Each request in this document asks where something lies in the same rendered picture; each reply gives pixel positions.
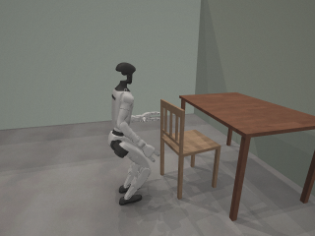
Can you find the left robot foot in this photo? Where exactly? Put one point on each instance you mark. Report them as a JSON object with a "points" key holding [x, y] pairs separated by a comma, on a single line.
{"points": [[122, 189]]}

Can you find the right robot forearm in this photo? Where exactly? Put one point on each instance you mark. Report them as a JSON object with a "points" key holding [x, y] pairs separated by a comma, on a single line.
{"points": [[128, 133]]}

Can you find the left robot forearm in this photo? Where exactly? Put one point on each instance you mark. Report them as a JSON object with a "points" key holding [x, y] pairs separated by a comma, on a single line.
{"points": [[136, 118]]}

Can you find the left robot hand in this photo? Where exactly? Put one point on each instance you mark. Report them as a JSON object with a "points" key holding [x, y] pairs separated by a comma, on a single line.
{"points": [[146, 117]]}

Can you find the chair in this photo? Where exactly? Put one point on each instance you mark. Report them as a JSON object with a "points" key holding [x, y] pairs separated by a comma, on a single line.
{"points": [[184, 143]]}

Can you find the robot right upper arm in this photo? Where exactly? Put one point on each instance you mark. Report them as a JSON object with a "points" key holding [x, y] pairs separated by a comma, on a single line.
{"points": [[126, 101]]}

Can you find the table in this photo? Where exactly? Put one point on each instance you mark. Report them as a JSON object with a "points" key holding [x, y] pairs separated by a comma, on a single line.
{"points": [[252, 117]]}

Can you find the humanoid robot head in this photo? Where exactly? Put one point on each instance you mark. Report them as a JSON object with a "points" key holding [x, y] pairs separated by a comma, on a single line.
{"points": [[127, 70]]}

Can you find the right robot hand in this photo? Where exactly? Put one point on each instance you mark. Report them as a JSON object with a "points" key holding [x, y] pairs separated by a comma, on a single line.
{"points": [[148, 151]]}

